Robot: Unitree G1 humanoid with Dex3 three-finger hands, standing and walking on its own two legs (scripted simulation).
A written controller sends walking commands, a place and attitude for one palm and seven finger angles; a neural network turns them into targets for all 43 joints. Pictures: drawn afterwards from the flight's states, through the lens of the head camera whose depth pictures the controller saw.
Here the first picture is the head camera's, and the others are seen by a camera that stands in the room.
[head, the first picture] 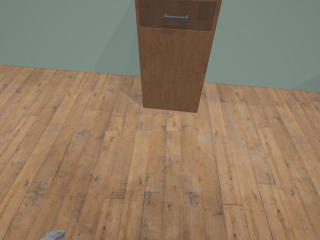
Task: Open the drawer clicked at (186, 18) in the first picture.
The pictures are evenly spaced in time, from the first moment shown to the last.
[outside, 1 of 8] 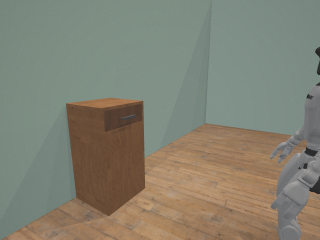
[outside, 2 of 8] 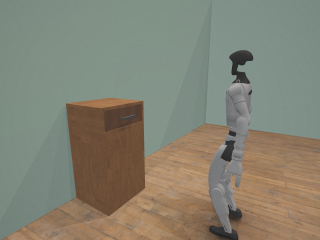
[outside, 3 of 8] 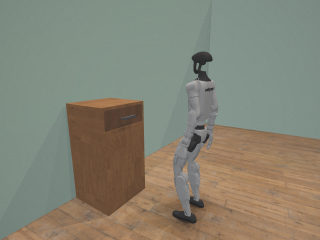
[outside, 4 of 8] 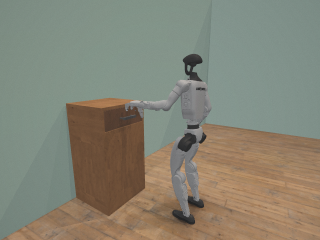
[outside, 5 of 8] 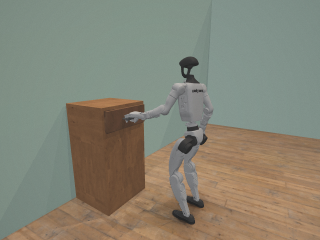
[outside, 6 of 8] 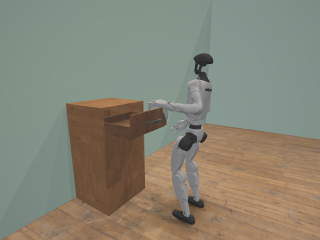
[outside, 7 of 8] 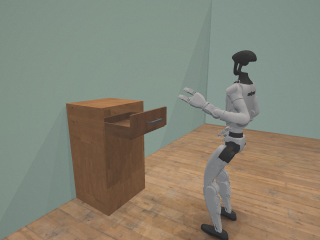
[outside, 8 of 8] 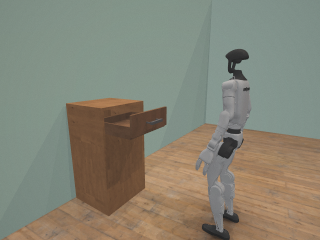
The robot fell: no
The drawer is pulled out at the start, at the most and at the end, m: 0.00 0.30 0.27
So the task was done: yes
